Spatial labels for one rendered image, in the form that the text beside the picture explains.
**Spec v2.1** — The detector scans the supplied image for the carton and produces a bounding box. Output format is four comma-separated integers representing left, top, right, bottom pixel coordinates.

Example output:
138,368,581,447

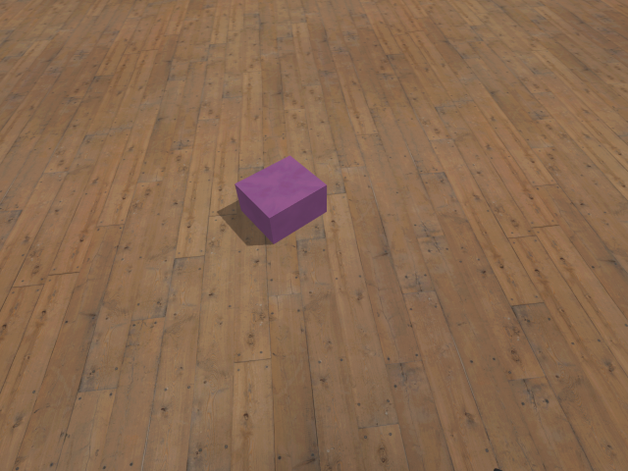
235,155,327,244

